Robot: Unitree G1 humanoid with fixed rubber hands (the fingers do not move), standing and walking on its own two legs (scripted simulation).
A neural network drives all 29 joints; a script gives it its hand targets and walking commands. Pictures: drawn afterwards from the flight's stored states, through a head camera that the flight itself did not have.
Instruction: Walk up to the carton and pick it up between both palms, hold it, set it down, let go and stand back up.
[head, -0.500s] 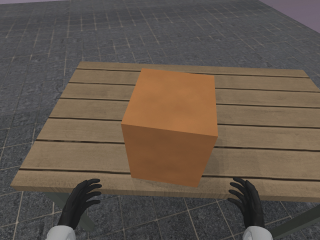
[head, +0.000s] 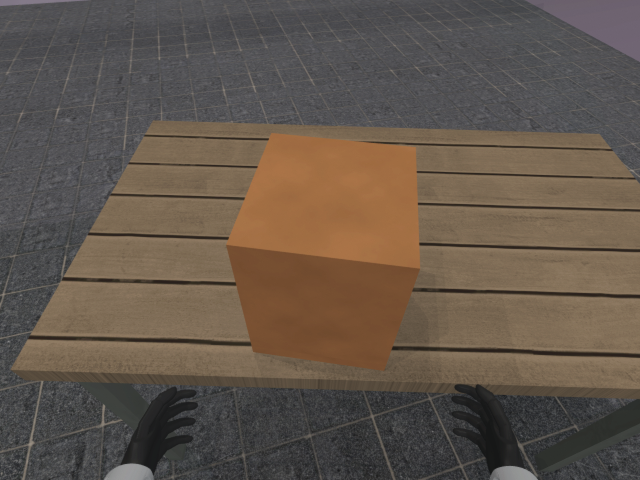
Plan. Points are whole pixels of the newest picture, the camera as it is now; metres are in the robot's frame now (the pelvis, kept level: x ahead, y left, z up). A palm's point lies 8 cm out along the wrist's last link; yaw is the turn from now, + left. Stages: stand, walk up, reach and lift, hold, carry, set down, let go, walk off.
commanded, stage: set down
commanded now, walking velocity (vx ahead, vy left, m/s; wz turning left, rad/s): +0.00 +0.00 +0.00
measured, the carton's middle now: (329, 255) +0.40 +0.01 +0.05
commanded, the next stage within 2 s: let go in 0.68 s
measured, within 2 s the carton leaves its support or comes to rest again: neither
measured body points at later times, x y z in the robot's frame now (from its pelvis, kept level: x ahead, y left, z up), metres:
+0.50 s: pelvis +0.00 -0.01 +0.00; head +0.01 +0.00 +0.45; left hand +0.16 +0.23 -0.09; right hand +0.17 -0.23 -0.09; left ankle -0.01 +0.11 -0.75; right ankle +0.00 -0.10 -0.75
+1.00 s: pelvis +0.00 -0.01 +0.00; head +0.00 +0.00 +0.45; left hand +0.16 +0.22 -0.10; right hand +0.16 -0.24 -0.09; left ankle -0.01 +0.11 -0.75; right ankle +0.00 -0.10 -0.75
